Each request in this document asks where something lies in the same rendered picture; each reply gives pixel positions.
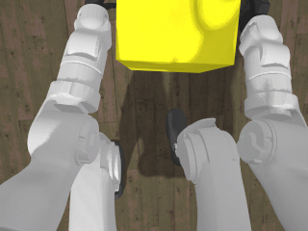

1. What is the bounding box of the right robot hand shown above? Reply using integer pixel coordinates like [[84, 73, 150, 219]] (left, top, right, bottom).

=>
[[238, 0, 270, 33]]

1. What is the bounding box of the left robot foot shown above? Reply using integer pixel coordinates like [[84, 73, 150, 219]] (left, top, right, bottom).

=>
[[112, 141, 125, 200]]

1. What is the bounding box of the robot left forearm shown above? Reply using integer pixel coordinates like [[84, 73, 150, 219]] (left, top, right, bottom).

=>
[[27, 4, 112, 153]]

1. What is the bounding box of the left robot hand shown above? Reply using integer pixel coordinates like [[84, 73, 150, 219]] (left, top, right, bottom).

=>
[[85, 0, 116, 10]]

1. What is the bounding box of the robot right upper arm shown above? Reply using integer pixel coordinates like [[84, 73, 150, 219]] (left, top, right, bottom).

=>
[[236, 118, 308, 231]]

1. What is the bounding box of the left robot thigh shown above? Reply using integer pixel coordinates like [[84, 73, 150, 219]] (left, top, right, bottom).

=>
[[68, 140, 121, 231]]

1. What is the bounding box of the robot right forearm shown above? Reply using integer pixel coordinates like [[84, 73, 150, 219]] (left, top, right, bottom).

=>
[[239, 14, 308, 130]]

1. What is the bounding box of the carton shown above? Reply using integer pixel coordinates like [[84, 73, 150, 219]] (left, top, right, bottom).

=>
[[115, 0, 241, 73]]

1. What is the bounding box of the robot left upper arm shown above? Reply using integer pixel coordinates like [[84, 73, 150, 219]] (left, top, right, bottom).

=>
[[0, 110, 101, 231]]

